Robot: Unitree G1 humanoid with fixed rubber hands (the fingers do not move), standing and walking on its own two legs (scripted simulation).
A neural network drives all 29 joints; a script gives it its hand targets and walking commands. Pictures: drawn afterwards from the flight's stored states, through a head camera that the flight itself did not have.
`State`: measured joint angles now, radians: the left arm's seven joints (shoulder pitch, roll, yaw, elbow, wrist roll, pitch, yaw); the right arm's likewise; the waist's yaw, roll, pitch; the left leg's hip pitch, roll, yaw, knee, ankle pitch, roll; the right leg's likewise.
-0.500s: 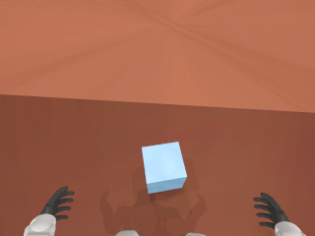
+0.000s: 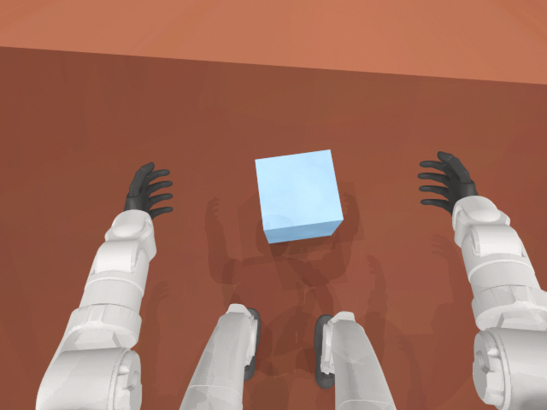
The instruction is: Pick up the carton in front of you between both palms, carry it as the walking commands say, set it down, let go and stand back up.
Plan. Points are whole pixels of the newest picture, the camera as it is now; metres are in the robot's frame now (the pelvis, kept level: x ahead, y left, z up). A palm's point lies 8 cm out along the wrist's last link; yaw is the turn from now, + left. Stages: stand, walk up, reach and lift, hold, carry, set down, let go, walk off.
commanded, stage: reach and lift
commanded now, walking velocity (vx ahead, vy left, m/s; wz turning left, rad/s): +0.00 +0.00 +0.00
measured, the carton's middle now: (296, 201) +0.53 +0.00 -0.57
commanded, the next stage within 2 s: none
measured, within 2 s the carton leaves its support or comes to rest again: neither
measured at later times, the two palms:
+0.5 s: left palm (196, 147) +0.51 +0.20 -0.15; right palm (408, 119) +0.58 -0.18 -0.14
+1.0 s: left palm (220, 191) +0.49 +0.20 -0.38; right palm (374, 177) +0.55 -0.18 -0.38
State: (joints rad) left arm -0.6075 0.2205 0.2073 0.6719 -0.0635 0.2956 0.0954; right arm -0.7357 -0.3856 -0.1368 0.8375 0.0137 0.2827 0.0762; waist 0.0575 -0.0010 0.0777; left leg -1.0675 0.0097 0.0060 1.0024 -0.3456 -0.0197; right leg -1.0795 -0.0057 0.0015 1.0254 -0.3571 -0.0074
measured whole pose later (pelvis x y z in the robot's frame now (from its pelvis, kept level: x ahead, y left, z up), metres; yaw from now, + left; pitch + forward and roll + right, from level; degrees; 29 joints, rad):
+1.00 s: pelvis -0.03 +0.00 -0.22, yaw +3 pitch +50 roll +5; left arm -1.29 0.16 0.34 0.84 -0.09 0.14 0.18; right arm -1.50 -0.50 -0.08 1.10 0.08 0.13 -0.01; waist 0.08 0.01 0.13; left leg -2.12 -0.02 0.02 1.78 -0.53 -0.03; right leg -2.15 0.02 0.07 1.82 -0.54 0.01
